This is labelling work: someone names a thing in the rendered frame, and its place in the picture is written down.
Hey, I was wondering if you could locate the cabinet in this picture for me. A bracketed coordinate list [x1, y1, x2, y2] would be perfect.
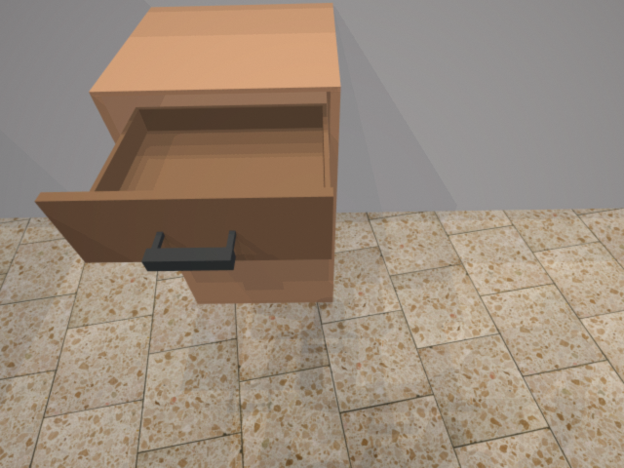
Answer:
[89, 3, 340, 304]

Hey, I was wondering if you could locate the handle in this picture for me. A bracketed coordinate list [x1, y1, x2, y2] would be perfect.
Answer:
[141, 230, 236, 271]

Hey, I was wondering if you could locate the drawer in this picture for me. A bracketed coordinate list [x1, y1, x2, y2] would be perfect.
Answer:
[34, 103, 333, 263]

